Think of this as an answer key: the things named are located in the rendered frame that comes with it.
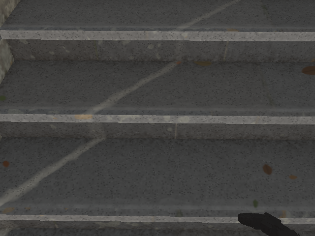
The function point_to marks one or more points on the robot right hand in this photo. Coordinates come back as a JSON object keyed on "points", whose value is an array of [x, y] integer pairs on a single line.
{"points": [[267, 223]]}

